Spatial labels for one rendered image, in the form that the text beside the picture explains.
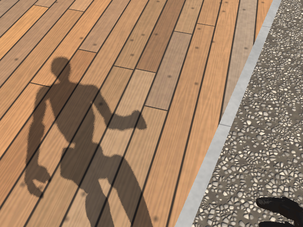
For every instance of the robot right hand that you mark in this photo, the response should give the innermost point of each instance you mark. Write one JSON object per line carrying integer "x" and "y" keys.
{"x": 285, "y": 207}

